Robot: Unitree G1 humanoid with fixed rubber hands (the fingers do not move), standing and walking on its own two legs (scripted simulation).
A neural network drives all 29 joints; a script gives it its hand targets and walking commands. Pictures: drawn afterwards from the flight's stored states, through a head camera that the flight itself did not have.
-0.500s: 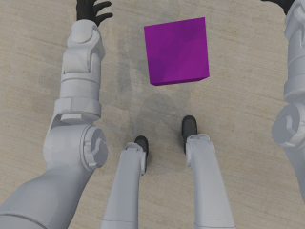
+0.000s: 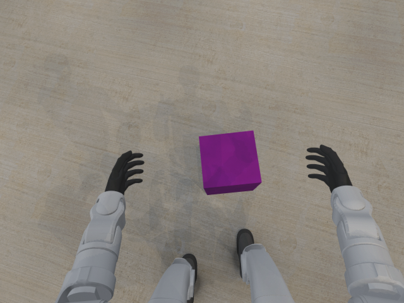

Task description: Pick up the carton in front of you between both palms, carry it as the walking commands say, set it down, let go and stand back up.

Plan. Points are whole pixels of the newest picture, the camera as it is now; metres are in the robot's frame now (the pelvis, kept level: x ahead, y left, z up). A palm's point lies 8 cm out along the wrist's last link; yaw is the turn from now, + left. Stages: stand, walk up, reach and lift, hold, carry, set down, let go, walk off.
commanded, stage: let go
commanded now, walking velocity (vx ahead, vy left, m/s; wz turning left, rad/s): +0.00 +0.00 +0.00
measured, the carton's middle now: (228, 165) +0.47 -0.05 -0.61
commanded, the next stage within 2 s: stand in 0.80 s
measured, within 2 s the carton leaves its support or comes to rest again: neither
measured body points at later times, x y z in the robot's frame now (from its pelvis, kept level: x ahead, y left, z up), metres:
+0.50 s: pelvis +0.04 +0.01 +0.04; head +0.07 +0.01 +0.49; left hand +0.22 +0.25 -0.03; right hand +0.21 -0.22 -0.04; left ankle -0.02 +0.14 -0.70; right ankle +0.07 -0.11 -0.70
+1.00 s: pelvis +0.06 +0.01 +0.03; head +0.07 +0.00 +0.48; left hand +0.21 +0.30 -0.05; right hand +0.20 -0.27 -0.06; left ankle -0.02 +0.14 -0.70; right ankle +0.07 -0.11 -0.70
